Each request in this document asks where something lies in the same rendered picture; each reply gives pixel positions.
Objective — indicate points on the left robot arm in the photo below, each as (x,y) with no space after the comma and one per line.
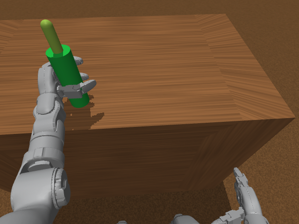
(41,187)

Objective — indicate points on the right robot hand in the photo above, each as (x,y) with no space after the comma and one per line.
(246,197)

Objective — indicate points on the left robot hand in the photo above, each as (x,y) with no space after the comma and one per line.
(48,82)

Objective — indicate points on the bottle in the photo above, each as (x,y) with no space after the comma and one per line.
(63,63)

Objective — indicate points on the right robot arm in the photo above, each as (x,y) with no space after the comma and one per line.
(255,219)

